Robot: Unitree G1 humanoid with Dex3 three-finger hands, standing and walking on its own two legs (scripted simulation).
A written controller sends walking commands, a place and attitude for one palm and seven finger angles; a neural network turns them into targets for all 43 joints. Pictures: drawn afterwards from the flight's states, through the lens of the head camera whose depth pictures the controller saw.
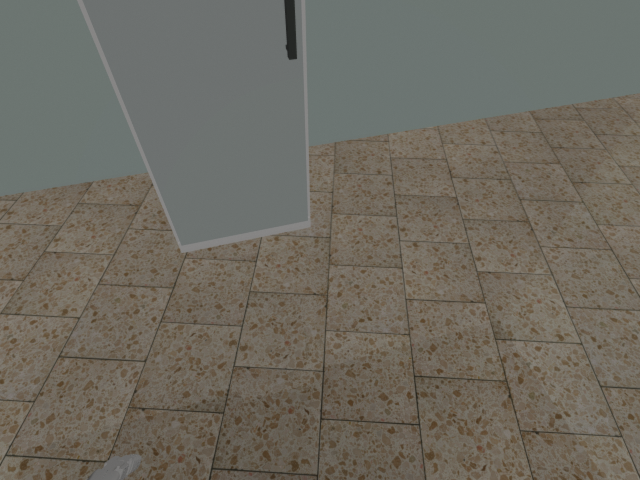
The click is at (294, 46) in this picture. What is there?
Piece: fridge door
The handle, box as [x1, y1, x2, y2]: [284, 0, 296, 59]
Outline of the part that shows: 284,0 287,37 286,49 289,59 296,58 294,0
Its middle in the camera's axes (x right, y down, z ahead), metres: -0.09 -0.60 +0.97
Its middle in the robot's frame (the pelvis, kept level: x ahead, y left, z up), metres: +1.14 +0.16 +0.16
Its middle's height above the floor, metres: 0.93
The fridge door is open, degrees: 0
